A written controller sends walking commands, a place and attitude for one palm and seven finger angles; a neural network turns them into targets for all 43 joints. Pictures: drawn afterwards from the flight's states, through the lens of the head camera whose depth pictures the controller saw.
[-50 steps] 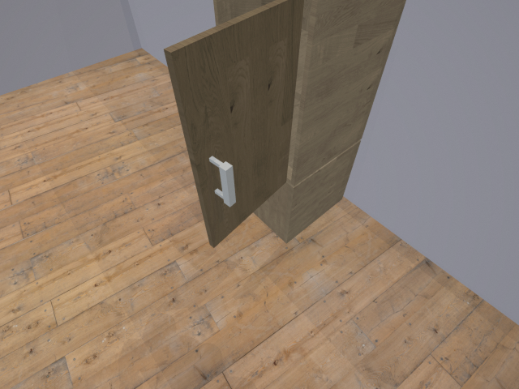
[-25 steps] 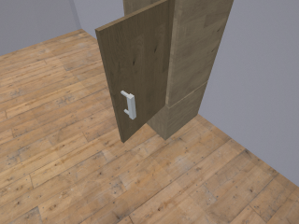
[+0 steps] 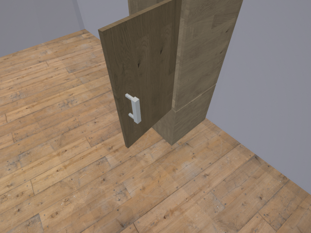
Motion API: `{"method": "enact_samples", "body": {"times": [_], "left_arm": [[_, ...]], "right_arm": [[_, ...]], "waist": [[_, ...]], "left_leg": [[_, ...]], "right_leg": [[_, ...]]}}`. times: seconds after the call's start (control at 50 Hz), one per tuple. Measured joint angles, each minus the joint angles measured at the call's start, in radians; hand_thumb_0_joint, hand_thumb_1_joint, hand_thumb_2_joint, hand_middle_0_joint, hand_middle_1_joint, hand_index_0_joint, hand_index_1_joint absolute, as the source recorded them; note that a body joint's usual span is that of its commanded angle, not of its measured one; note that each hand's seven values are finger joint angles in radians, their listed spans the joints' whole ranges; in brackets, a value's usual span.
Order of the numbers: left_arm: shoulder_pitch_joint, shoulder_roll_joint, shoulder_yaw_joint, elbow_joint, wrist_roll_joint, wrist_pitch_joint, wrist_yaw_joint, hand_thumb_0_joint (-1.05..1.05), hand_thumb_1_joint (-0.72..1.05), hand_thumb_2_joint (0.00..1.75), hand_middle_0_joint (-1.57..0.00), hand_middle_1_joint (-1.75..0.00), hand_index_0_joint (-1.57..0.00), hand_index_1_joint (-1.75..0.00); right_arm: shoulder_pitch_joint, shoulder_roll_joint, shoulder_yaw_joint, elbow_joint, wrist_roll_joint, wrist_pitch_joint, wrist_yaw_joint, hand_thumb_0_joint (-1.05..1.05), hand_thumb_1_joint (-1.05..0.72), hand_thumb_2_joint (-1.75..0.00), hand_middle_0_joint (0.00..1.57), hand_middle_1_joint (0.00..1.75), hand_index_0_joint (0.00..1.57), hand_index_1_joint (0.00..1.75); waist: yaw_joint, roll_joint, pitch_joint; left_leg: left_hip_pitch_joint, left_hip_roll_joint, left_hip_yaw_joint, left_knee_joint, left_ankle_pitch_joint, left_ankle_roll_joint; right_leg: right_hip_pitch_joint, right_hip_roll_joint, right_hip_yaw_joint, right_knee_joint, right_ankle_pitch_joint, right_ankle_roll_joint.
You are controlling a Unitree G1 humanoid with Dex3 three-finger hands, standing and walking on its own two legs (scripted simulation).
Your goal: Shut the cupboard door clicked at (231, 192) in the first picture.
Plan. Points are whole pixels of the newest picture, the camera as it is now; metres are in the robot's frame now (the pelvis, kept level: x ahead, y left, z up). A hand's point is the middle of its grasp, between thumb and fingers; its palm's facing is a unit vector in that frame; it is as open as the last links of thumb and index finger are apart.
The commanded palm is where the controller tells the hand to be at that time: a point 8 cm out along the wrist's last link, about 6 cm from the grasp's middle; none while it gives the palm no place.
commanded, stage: walk around to get in front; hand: left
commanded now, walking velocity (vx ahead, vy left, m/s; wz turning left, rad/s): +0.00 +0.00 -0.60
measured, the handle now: (132, 108) +0.56 +0.12 -0.07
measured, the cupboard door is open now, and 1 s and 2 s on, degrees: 98 98 98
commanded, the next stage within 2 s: none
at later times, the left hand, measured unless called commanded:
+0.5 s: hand out of the picture +0.09 +0.21 -0.17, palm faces -0.17 -0.96 -0.24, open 7.4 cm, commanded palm none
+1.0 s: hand out of the picture +0.15 +0.11 -0.19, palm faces -0.47 -0.86 -0.17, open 7.4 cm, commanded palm none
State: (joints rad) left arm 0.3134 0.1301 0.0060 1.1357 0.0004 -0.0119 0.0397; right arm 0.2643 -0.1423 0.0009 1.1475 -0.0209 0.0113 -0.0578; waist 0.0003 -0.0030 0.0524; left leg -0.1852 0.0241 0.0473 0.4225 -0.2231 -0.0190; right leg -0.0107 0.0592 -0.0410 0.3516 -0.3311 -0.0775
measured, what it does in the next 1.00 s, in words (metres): steps on the spot, turning right: right foot, then left foot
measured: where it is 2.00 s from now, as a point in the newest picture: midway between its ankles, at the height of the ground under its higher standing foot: outside the picture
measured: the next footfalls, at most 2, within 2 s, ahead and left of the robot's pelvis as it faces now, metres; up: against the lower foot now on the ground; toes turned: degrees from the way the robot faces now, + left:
right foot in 0.64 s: -0.02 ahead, -0.15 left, +0.00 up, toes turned -22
left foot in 1.00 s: +0.07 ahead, +0.06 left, +0.00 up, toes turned -29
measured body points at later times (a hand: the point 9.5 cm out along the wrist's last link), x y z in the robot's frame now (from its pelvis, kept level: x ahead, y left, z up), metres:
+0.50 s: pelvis -0.02 +0.01 +0.00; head +0.04 +0.01 +0.44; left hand +0.10 +0.26 -0.15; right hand -0.03 -0.23 -0.15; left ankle +0.00 +0.13 -0.74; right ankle -0.08 -0.10 -0.68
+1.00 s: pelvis +0.00 -0.02 -0.01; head +0.06 -0.03 +0.43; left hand +0.18 +0.16 -0.17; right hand -0.03 -0.30 -0.14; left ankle +0.04 +0.08 -0.75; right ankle -0.05 -0.13 -0.74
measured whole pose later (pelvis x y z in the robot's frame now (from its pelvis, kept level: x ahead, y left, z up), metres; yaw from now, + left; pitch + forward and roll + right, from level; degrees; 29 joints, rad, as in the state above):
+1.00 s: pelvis +0.00 -0.02 -0.01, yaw -31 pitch +3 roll -2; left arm 0.18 0.21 0.07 0.91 0.02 0.06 -0.01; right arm 0.11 -0.22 -0.04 0.86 -0.01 0.02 -0.04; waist 0.01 -0.02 0.08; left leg -0.32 0.03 0.03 0.60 -0.33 -0.02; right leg -0.37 0.09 0.12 0.59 -0.29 -0.01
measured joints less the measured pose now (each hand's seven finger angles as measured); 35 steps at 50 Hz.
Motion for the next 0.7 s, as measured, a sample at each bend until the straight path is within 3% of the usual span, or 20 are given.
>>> {"method": "enact_samples", "body": {"times": [0.2,0.26,0.3,0.32,0.38,0.44,0.54,0.6,0.64,0.7], "left_arm": [[-0.002,0.006,0.046,-0.047,0.017,0.047,-0.017,0.0,0.9,0.89,-0.2,-0.3,-0.2,-0.3],[-0.014,0.02,0.058,-0.062,0.02,0.05,-0.02,0.0,0.9,0.89,-0.2,-0.3,-0.2,-0.3],[-0.023,0.039,0.066,-0.069,0.019,0.054,-0.022,0.0,0.9,0.89,-0.2,-0.3,-0.2,-0.3],[-0.031,0.046,0.07,-0.073,0.017,0.059,-0.023,0.0,0.9,0.89,-0.2,-0.3,-0.2,-0.3],[-0.07,0.061,0.081,-0.099,0.019,0.074,-0.033,0.0,0.9,0.89,-0.2,-0.3,-0.2,-0.3],[-0.111,0.084,0.097,-0.139,0.024,0.079,-0.051,0.0,0.91,0.89,-0.2,-0.3,-0.2,-0.3],[-0.17,0.105,0.101,-0.196,0.027,0.077,-0.066,0.0,0.91,0.89,-0.19,-0.3,-0.2,-0.3],[-0.191,0.109,0.095,-0.214,0.028,0.068,-0.071,0.0,0.91,0.89,-0.19,-0.3,-0.2,-0.3],[-0.189,0.117,0.089,-0.229,0.029,0.053,-0.075,0.0,0.91,0.89,-0.19,-0.3,-0.2,-0.3],[-0.198,0.095,0.077,-0.231,0.027,0.032,-0.058,0.0,0.91,0.89,-0.19,-0.3,-0.2,-0.3]], "right_arm": [[-0.027,-0.011,-0.043,-0.061,0.001,0.034,-0.01,0.0,-0.91,-0.89,0.2,0.3,0.2,0.3],[-0.033,-0.02,-0.053,-0.08,0.002,0.038,-0.009,0.0,-0.91,-0.89,0.2,0.3,0.2,0.3],[-0.04,-0.016,-0.054,-0.089,0.002,0.032,-0.009,0.0,-0.91,-0.89,0.2,0.3,0.2,0.3],[-0.043,-0.016,-0.054,-0.099,-0.001,0.024,-0.01,0.0,-0.91,-0.89,0.2,0.3,0.2,0.3],[-0.049,-0.025,-0.047,-0.135,-0.01,-0.001,-0.011,0.0,-0.91,-0.89,0.2,0.3,0.2,0.3],[-0.049,-0.028,-0.04,-0.149,-0.017,-0.004,-0.006,0.0,-0.91,-0.89,0.2,0.3,0.2,0.3],[-0.06,-0.038,-0.042,-0.159,-0.021,0.002,0.009,0.0,-0.91,-0.89,0.21,0.3,0.2,0.3],[-0.066,-0.049,-0.049,-0.171,-0.02,0.008,0.021,0.0,-0.91,-0.89,0.21,0.3,0.2,0.3],[-0.056,-0.056,-0.055,-0.184,-0.015,0.016,0.029,0.0,-0.91,-0.89,0.21,0.3,0.2,0.3],[-0.092,-0.092,-0.065,-0.194,-0.003,0.049,0.028,0.0,-0.91,-0.89,0.21,0.3,0.2,0.3]], "waist": [[0.003,0.014,0.018],[0.006,0.01,0.026],[0.009,-0.021,0.029],[0.012,-0.029,0.028],[0.013,-0.017,0.038],[0.014,-0.012,0.047],[0.013,0.016,0.062],[0.005,0.039,0.071],[0.001,0.04,0.063],[0.002,0.073,0.083]], "left_leg": [[-0.086,0.058,0.045,0.164,-0.086,-0.004],[-0.104,0.059,0.039,0.21,-0.114,-0.003],[-0.09,0.048,0.068,0.194,-0.115,0.007],[-0.086,0.047,0.085,0.181,-0.111,0.013],[-0.078,0.068,0.129,0.149,-0.092,0.026],[-0.062,0.082,0.161,0.102,-0.066,0.02],[-0.051,0.121,0.205,0.082,-0.054,-0.001],[-0.06,0.158,0.228,0.131,-0.082,-0.024],[-0.089,0.179,0.238,0.216,-0.125,-0.04],[-0.21,0.145,0.095,0.527,-0.305,-0.04]], "right_leg": [[-0.092,0.042,0.051,0.13,-0.044,-0.01],[-0.113,0.051,0.065,0.168,-0.061,-0.008],[-0.129,0.037,0.091,0.197,-0.071,-0.001],[-0.157,0.035,0.102,0.237,-0.065,0.008],[-0.314,0.023,0.076,0.562,-0.182,0.044],[-0.42,-0.028,0.049,0.73,-0.151,0.072],[-0.44,-0.1,0.015,0.583,-0.104,0.095],[-0.395,-0.107,-0.007,0.433,-0.069,0.089],[-0.334,-0.108,-0.013,0.285,0.056,0.071],[-0.358,-0.076,0.004,0.333,-0.002,0.059]]}}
